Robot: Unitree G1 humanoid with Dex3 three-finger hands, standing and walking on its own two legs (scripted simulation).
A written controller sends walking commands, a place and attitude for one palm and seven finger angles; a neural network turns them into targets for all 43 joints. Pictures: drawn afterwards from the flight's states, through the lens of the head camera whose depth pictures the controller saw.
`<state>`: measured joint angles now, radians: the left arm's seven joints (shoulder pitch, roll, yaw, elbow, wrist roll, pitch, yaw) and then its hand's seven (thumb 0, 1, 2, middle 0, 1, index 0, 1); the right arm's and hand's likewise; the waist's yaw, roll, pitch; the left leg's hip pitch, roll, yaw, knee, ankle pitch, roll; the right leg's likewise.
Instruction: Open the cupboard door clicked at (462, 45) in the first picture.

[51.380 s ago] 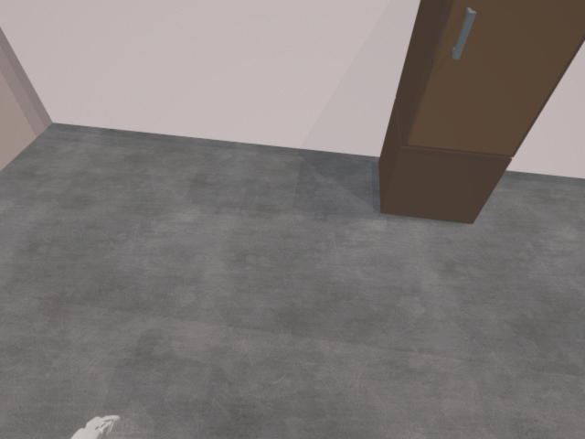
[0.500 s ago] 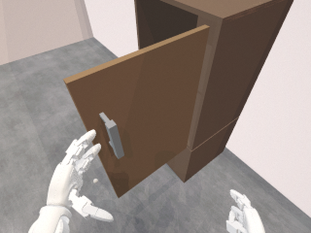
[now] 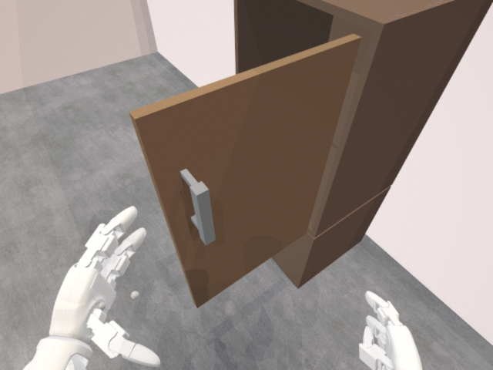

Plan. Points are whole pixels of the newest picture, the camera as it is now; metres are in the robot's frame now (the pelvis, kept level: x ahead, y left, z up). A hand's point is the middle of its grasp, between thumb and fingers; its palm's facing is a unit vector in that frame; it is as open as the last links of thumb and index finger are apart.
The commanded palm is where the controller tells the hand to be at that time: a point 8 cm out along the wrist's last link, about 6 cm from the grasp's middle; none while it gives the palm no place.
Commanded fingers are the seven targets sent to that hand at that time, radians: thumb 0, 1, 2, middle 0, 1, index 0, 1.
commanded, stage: draw the hand back to the body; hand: left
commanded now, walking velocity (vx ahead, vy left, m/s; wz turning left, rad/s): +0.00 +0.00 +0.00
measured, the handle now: (197, 208) +0.33 +0.11 +0.11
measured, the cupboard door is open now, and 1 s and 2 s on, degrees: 91 91 91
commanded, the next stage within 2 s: step back with the hand held close in 1.46 s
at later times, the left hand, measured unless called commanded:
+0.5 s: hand (86, 276) +0.19 +0.21 +0.14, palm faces +0.20 -0.95 -0.25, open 15.6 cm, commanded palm +0.15 +0.26 +0.15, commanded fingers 0.00 -0.08 0.48 -0.17 -0.30 -0.17 -0.30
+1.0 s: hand (57, 239) +0.22 +0.24 +0.18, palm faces +0.41 -0.82 -0.39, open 10.0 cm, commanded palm +0.17 +0.29 +0.20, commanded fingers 0.00 0.80 0.86 -0.20 -0.30 -0.20 -0.30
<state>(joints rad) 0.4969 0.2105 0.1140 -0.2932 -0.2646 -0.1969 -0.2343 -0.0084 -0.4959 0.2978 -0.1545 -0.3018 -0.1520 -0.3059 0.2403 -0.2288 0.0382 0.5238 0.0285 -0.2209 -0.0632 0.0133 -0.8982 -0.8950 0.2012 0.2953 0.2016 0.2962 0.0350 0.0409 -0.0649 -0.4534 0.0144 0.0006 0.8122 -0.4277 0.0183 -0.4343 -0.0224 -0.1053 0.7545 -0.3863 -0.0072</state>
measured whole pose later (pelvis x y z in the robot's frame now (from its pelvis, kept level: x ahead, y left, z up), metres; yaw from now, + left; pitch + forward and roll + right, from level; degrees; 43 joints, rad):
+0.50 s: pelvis +0.00 +0.01 +0.02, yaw +0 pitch -1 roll -2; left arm 0.50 0.30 0.18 -0.44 -0.13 -0.03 -0.01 -0.01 -0.36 0.35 -0.16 -0.30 -0.16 -0.31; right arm 0.24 -0.22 0.07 0.56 0.01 -0.22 -0.09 0.01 -0.90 -0.89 0.20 0.30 0.20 0.30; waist 0.05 0.04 -0.03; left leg -0.28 0.01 0.02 0.66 -0.36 0.03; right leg -0.26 -0.02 -0.09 0.59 -0.31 0.01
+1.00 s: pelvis +0.02 +0.00 +0.03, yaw -1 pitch -4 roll -1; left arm 0.48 0.32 0.29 -0.40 -0.05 -0.07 0.12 0.01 0.46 0.71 -0.20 -0.30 -0.19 -0.31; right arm 0.19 -0.22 0.03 0.63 -0.01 -0.12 -0.08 0.01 -0.90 -0.89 0.20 0.30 0.20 0.30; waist 0.07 0.06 0.02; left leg -0.07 0.01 0.03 0.43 -0.29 0.01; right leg -0.07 -0.01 -0.07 0.39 -0.25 -0.01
